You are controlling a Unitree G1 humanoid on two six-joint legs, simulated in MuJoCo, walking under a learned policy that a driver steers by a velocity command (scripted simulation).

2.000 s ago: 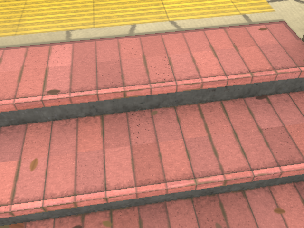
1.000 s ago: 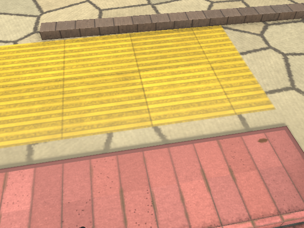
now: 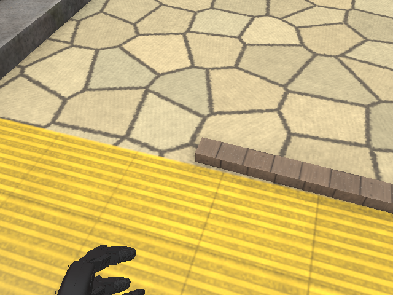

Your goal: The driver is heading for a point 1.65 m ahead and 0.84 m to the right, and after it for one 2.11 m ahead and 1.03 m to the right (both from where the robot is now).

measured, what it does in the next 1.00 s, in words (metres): walks ahead, turning right: left foot, then right foot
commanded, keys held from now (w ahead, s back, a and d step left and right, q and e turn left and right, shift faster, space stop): w+e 1.00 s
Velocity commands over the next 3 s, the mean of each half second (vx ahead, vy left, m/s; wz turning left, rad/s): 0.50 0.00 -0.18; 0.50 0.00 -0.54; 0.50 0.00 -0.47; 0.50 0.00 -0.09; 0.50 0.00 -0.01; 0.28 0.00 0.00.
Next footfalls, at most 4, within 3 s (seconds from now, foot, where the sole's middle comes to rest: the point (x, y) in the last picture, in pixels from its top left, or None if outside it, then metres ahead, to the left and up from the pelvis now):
0.48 left None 0.40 0.08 -0.76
0.98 right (273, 287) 0.55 -0.28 -0.76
1.50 left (256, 205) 0.88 -0.28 -0.76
1.94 right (349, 181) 0.93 -0.67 -0.70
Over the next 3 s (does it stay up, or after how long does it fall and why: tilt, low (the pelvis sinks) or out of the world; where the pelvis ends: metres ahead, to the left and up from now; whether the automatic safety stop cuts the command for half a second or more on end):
stays up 1.27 -0.68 0.01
